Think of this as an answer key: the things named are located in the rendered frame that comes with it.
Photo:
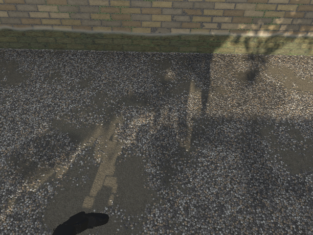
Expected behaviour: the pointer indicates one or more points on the robot left hand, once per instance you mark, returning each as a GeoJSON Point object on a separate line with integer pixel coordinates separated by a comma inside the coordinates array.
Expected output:
{"type": "Point", "coordinates": [80, 222]}

